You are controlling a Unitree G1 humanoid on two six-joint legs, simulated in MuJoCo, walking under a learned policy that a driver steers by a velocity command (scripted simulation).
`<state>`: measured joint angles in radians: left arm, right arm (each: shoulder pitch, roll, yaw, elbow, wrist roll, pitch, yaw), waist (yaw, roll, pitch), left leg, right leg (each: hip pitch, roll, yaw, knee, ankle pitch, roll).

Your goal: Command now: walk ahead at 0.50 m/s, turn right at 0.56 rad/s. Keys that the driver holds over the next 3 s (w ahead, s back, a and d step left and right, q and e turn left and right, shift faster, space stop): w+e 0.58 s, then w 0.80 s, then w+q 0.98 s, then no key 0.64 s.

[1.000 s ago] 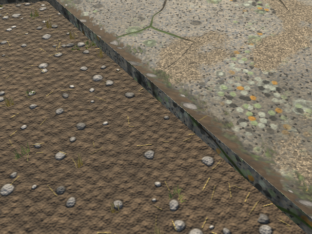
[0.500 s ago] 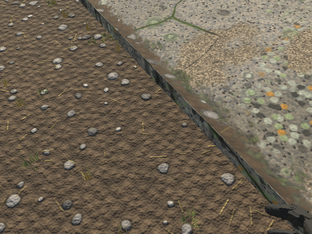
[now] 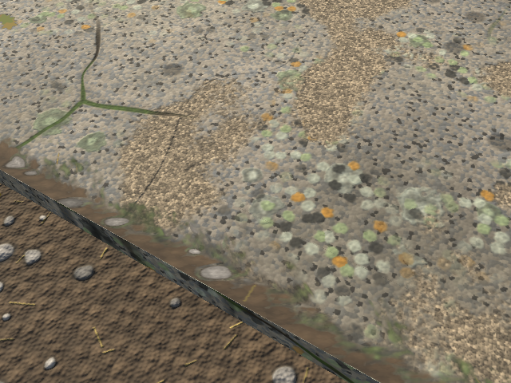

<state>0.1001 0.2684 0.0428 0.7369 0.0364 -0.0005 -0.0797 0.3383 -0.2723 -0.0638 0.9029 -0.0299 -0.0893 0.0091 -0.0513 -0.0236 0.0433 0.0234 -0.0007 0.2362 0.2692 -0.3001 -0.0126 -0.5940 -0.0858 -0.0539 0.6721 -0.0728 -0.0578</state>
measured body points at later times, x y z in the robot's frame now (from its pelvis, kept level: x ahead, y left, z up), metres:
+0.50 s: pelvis +0.27 -0.03 +0.00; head +0.30 -0.05 +0.45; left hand +0.35 +0.24 -0.12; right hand +0.39 -0.31 -0.10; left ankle +0.42 +0.06 -0.71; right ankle +0.16 -0.09 -0.74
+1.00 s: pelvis +0.51 -0.12 +0.01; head +0.56 -0.13 +0.46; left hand +0.82 -0.11 -0.04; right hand +0.32 -0.27 -0.12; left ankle +0.43 +0.04 -0.73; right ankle +0.59 -0.23 -0.63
